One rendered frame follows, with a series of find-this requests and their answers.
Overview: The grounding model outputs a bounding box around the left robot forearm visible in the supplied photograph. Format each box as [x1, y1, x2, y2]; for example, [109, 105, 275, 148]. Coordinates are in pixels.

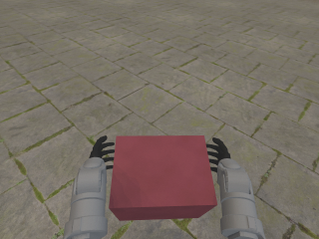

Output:
[63, 157, 108, 239]

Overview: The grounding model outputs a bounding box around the left robot hand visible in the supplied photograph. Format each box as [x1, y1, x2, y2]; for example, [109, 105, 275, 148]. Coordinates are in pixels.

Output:
[89, 135, 115, 169]

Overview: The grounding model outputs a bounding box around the right robot forearm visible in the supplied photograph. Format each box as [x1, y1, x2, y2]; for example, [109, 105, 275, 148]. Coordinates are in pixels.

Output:
[217, 158, 266, 239]

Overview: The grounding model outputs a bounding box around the carton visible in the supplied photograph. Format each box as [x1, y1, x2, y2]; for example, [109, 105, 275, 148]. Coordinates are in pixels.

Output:
[109, 135, 218, 221]

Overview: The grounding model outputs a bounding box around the right robot hand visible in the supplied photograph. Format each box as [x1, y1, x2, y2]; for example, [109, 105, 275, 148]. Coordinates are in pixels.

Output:
[206, 137, 231, 173]

